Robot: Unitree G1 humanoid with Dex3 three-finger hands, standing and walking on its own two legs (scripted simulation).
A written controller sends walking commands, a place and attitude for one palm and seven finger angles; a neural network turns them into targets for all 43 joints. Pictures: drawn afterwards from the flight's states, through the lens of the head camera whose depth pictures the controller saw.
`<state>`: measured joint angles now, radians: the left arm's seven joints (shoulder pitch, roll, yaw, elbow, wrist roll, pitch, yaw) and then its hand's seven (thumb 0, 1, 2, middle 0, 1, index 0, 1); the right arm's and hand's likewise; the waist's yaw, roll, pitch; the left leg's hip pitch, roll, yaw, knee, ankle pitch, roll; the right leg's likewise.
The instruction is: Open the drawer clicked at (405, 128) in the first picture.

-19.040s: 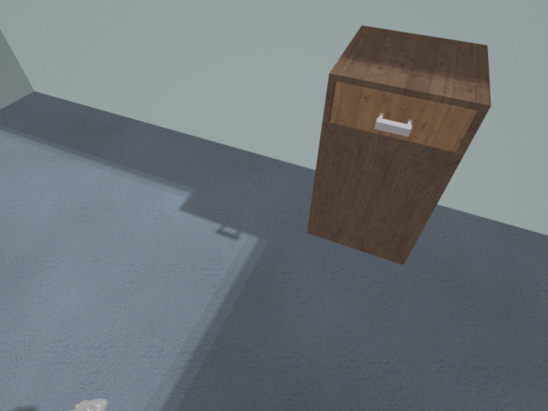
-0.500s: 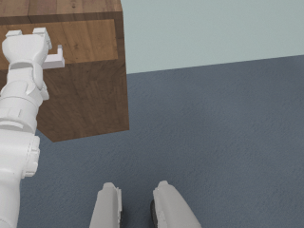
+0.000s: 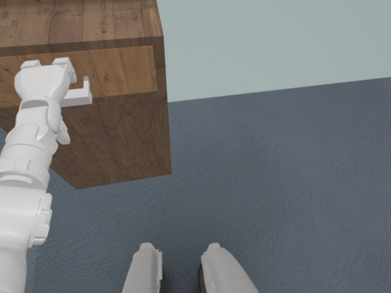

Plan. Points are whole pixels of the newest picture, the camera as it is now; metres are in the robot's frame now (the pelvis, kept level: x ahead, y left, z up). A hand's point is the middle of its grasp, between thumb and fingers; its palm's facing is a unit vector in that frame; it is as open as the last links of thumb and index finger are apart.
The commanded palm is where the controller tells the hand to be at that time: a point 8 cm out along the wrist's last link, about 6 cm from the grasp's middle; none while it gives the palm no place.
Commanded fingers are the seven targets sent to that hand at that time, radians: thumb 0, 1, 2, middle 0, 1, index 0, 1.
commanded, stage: lift the fingers back up to retry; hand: left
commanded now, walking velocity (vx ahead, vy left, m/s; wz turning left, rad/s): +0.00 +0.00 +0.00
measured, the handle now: (66, 90) +0.56 +0.24 +0.02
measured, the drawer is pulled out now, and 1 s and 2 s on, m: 0.00 0.00 0.00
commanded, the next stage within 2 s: re-aim the fingers above the handle in 0.44 s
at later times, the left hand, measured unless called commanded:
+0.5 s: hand (55, 99) +0.52 +0.25 +0.04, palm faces -0.05 -0.06 -1.00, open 13.3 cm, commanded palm +0.52 +0.24 +0.12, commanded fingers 0.00 -0.50 0.30 -0.30 -1.20 -0.30 -1.20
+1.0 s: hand (54, 97) +0.52 +0.24 +0.05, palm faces -0.08 -0.03 -1.00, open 13.1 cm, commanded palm +0.53 +0.24 +0.12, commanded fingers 0.00 -0.50 0.30 -0.30 -1.20 -0.30 -1.20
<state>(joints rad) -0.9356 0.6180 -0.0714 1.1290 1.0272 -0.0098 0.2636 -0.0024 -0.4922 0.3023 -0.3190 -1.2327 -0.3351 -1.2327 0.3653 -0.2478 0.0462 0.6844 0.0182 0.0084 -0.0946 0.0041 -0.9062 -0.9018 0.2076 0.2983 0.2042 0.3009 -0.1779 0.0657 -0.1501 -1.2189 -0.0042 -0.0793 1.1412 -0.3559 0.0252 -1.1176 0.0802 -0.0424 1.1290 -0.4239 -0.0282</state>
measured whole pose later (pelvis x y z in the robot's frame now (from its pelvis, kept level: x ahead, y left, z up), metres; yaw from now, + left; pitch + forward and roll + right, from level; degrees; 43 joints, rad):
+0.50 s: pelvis +0.08 +0.02 +0.05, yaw +1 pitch +19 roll -3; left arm -0.66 0.42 -0.09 0.99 1.05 -0.02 0.42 0.00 -0.49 0.30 -0.42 -1.22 -0.43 -1.22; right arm 0.31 -0.25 -0.04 0.70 -0.02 0.09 -0.05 0.00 -0.91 -0.90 0.21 0.30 0.20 0.30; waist -0.09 0.06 -0.16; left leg -0.87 -0.03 -0.06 0.91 -0.38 0.03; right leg -0.75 0.05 0.00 0.85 -0.44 0.00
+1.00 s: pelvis +0.09 +0.01 +0.05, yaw +1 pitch +19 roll -2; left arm -0.65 0.44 -0.07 1.02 1.05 -0.01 0.40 0.00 -0.49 0.30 -0.37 -1.21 -0.46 -1.22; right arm 0.33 -0.24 -0.05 0.72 -0.01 0.11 -0.06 0.00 -0.91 -0.90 0.21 0.30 0.20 0.30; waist -0.10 0.07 -0.16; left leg -0.85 -0.02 -0.06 0.91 -0.38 0.01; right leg -0.73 0.06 -0.01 0.87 -0.46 -0.03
